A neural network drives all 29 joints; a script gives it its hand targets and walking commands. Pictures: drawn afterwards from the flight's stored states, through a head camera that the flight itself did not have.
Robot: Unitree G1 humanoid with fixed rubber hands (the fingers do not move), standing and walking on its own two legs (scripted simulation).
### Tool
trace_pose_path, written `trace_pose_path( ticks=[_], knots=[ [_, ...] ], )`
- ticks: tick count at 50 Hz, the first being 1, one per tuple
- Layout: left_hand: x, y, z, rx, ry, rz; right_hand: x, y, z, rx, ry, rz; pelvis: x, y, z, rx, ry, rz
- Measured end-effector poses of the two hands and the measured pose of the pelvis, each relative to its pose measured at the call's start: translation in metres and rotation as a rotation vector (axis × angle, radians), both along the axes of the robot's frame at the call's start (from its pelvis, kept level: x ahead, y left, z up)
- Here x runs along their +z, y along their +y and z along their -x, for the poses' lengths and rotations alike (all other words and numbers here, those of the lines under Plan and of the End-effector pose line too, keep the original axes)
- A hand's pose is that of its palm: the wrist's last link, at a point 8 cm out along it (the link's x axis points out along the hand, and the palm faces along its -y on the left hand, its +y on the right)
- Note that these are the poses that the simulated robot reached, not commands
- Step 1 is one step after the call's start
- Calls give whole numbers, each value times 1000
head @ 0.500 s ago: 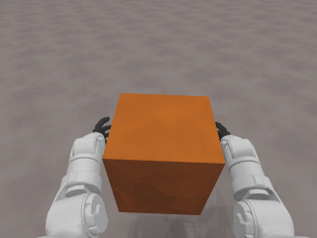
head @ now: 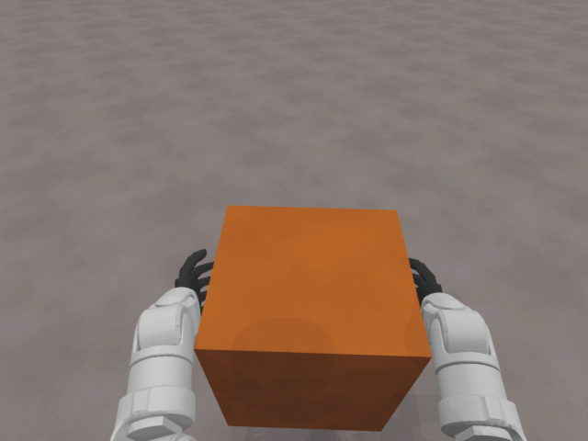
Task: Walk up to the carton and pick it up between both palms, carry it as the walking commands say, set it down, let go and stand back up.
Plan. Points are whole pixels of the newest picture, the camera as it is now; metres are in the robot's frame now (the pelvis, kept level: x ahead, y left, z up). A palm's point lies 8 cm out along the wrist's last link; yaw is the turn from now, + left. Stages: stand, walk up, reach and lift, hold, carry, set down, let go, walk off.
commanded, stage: reach and lift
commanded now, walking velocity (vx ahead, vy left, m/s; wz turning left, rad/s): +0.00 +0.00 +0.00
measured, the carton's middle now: (308, 323) +0.30 -0.01 -0.02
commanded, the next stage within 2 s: hold in 0.02 s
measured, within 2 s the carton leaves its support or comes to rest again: neither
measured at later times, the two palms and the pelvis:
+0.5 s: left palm (186, 307) +0.29 +0.16 +0.05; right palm (431, 311) +0.29 -0.18 +0.04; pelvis +0.00 +0.00 +0.00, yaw +0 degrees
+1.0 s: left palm (193, 314) +0.27 +0.15 +0.07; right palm (455, 317) +0.26 -0.20 +0.07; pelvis -0.02 -0.03 -0.02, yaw +0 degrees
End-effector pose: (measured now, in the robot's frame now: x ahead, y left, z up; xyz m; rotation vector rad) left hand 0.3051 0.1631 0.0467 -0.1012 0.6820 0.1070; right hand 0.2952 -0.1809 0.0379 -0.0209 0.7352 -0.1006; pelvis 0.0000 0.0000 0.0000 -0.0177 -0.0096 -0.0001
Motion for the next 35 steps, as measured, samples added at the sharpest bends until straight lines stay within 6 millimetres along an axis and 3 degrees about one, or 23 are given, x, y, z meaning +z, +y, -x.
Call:
trace_pose_path(
  ticks=[35],
  knots=[
    [-3,1,13,9,-5,12,0,0,11,-1,-7,1,0,-3,5,0,-19,-4]
  ],
)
